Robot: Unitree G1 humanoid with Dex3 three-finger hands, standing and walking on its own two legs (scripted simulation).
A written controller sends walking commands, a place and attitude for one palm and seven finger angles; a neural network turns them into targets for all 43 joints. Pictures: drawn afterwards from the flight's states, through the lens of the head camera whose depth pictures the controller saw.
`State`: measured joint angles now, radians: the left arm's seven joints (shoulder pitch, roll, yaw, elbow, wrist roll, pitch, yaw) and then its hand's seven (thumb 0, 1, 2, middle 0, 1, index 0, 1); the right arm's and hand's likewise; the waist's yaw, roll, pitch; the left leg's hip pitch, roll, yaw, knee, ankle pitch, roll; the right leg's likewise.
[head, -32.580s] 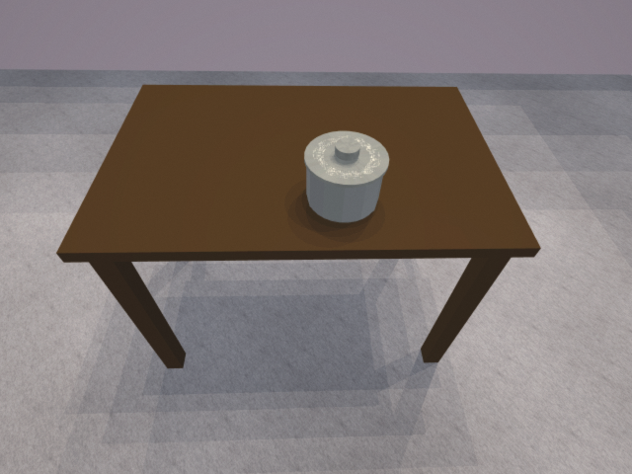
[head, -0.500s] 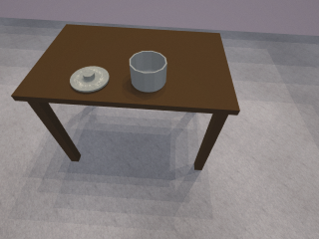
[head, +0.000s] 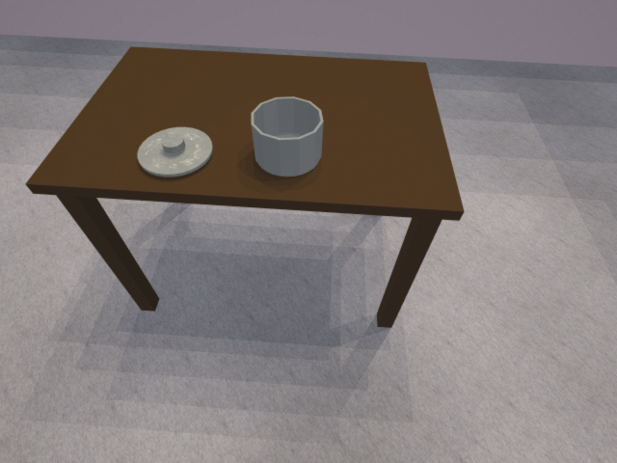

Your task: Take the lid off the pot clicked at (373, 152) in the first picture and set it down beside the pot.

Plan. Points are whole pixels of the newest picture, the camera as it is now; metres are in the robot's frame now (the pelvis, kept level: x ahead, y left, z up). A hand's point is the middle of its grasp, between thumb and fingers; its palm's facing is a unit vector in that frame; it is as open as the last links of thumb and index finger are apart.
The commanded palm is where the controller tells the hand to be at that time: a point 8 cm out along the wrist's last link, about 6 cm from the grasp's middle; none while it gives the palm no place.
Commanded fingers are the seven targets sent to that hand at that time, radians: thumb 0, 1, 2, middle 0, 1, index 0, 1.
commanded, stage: look to check the result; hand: left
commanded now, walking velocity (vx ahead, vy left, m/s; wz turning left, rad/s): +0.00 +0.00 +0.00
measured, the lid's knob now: (173, 143) +0.76 +0.34 -0.08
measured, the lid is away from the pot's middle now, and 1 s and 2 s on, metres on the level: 0.26 0.26 0.26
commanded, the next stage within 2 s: stand and wait in 0.24 s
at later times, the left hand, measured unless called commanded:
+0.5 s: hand out of the picture +0.03 +0.18 -0.17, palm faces +0.03 -0.98 -0.21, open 7.3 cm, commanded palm none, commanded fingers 0.00 0.90 0.90 -0.20 -0.30 -0.20 -0.30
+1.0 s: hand out of the picture +0.02 +0.18 -0.17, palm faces +0.04 -0.98 -0.21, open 7.3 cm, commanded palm none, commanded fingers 0.00 0.90 0.90 -0.20 -0.30 -0.20 -0.30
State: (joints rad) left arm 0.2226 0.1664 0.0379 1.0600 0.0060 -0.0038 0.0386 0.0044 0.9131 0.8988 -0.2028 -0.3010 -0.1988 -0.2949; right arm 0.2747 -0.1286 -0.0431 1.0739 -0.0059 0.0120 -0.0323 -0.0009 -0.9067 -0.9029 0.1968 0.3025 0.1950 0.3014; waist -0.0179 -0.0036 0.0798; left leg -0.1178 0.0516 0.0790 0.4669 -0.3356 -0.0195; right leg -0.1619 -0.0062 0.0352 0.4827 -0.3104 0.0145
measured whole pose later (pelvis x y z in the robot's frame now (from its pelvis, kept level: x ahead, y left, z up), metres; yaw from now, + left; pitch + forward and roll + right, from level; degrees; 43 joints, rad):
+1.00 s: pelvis -0.01 +0.00 +0.00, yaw +0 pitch +0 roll +0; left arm 0.23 0.16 0.04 1.08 0.01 -0.01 0.04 0.00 0.92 0.90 -0.20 -0.30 -0.20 -0.29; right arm 0.27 -0.12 -0.04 1.10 -0.01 0.01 -0.03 0.00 -0.91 -0.90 0.20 0.30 0.19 0.30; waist -0.02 0.00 0.08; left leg -0.12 0.05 0.08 0.44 -0.31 -0.02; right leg -0.17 -0.01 0.03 0.46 -0.28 0.02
